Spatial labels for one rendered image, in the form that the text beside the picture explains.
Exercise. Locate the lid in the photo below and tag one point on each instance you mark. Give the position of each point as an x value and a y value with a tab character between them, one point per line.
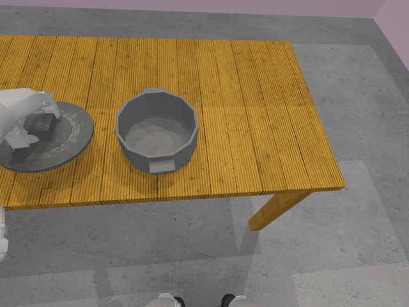
72	134

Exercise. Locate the robot left shin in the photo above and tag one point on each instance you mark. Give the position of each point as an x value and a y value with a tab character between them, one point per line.
166	295

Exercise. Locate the pot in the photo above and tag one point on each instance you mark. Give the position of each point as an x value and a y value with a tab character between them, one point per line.
157	131

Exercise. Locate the robot shin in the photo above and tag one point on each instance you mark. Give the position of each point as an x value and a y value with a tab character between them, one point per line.
166	295
237	298

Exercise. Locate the robot left hand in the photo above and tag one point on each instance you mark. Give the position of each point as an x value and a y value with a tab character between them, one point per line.
23	102

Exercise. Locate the robot left forearm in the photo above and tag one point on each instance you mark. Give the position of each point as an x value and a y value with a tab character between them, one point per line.
7	122

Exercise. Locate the knob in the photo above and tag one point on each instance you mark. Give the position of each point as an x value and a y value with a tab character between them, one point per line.
40	125

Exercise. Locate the table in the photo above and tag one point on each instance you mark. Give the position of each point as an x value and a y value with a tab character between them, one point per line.
259	130

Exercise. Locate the robot right shin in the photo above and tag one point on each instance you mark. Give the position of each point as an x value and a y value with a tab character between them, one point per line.
237	298

